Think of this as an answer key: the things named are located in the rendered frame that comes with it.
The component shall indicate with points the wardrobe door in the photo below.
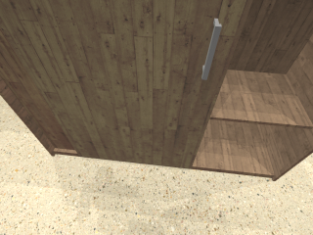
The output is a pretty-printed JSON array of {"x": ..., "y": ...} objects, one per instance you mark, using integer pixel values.
[
  {"x": 123, "y": 78},
  {"x": 20, "y": 83}
]

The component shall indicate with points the handle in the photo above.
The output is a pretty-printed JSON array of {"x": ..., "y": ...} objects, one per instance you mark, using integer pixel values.
[{"x": 211, "y": 49}]

